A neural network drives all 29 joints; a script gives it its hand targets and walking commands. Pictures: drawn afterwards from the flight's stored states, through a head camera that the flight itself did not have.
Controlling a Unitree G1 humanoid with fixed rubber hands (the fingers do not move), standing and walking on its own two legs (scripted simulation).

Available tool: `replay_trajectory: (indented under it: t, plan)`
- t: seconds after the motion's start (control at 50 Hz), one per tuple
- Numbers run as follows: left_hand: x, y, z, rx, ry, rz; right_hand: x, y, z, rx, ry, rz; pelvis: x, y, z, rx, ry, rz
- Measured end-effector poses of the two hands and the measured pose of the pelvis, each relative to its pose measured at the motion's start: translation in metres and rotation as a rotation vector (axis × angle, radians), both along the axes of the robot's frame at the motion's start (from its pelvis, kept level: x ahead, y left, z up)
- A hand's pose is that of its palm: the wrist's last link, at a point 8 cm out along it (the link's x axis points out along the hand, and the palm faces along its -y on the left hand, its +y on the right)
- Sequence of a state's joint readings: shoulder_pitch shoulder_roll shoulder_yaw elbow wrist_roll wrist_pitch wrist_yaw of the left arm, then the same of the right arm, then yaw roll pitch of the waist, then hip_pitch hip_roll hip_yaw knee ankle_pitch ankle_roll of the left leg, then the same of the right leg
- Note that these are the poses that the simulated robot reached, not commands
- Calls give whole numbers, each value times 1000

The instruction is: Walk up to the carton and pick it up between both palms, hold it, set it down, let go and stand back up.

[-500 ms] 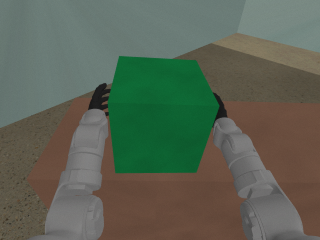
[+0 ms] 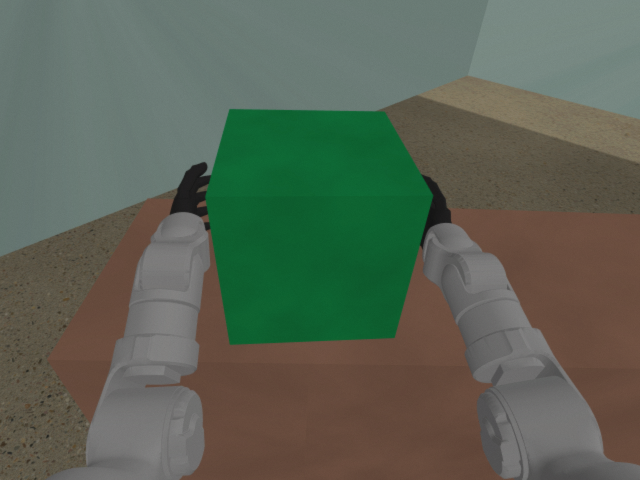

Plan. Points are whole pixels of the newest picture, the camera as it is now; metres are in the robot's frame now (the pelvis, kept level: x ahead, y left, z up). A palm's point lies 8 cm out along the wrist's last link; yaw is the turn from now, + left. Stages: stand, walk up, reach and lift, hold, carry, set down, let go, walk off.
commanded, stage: reach and lift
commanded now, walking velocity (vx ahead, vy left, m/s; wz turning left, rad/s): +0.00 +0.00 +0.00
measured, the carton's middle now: (311, 222) +0.41 +0.01 +0.16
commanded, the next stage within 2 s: hold in 0.10 s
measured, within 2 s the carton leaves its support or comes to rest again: neither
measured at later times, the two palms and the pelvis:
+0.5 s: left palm (185, 209) +0.37 +0.16 +0.21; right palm (439, 218) +0.36 -0.15 +0.20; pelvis +0.01 +0.01 +0.00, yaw +0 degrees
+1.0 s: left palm (178, 200) +0.37 +0.17 +0.23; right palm (442, 205) +0.36 -0.15 +0.22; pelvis +0.00 +0.01 +0.00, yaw -1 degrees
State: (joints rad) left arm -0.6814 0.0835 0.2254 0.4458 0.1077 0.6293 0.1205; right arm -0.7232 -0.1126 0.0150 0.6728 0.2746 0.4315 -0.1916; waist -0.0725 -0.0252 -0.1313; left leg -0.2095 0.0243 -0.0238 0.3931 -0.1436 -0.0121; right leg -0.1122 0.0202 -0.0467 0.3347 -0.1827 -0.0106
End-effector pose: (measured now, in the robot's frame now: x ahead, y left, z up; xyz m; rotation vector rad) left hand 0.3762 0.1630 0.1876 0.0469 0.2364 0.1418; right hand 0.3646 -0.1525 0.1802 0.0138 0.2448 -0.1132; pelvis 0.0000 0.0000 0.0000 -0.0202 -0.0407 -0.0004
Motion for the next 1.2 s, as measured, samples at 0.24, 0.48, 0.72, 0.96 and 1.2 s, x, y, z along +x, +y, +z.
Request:
replay_trajectory:
  t: [0.24,0.48,0.72,0.96,1.2]
  plan:
    - [3,-2,14,-6,-18,-1,2,-2,13,18,-17,-7,3,2,1,-1,-1,-5]
    - [-1,-1,20,-16,-23,5,0,-2,20,33,-21,-7,5,5,1,-4,-15,-9]
    - [-6,2,30,-23,-35,13,-2,1,33,46,-31,-3,4,7,0,-5,-21,-12]
    - [-9,2,37,-26,-30,16,-3,2,43,44,-26,-1,1,6,0,-5,-20,-15]
    - [-12,1,40,-24,-25,13,-7,0,48,39,-20,-2,-2,5,0,-6,-15,-17]
